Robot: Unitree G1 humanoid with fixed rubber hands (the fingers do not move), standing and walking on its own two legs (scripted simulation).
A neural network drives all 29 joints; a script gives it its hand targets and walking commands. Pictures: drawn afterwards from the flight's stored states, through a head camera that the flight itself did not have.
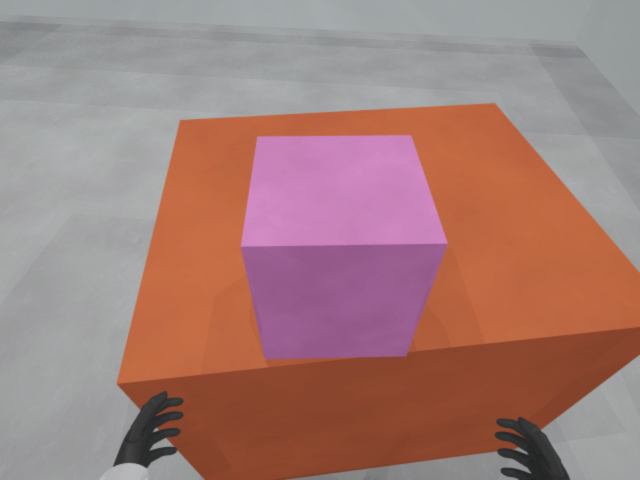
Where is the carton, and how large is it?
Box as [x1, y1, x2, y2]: [241, 135, 447, 358]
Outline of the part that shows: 410,135 257,136 241,241 241,249 264,358 406,355 447,244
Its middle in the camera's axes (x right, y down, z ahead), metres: +0.02 +0.02 +0.55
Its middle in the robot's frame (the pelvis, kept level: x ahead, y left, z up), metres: +0.42 +0.03 +0.05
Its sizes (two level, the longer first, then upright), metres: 0.210 0.200 0.250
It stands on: a pedestal, 0.71 m high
